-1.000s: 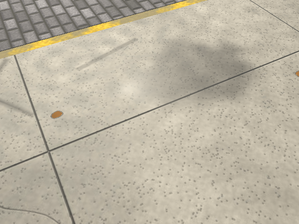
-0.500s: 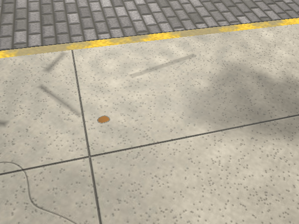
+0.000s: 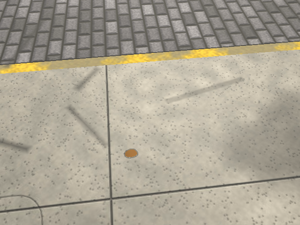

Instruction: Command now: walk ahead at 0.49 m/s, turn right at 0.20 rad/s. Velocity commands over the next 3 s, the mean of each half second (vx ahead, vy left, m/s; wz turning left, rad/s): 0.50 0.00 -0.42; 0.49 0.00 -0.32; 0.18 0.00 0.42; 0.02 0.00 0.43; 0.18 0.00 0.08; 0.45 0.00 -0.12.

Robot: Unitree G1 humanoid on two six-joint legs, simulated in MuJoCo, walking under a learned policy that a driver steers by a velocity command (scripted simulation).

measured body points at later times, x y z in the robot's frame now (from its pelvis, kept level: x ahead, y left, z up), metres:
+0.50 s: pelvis +0.27 +0.04 +0.01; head +0.29 +0.05 +0.46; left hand +0.43 +0.29 -0.12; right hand +0.32 -0.25 -0.09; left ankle +0.32 +0.14 -0.74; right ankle +0.20 -0.09 -0.64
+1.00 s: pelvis +0.49 -0.11 +0.00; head +0.52 -0.13 +0.45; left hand +0.74 +0.05 -0.09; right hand +0.41 -0.38 -0.14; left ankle +0.48 +0.09 -0.64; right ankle +0.50 -0.20 -0.74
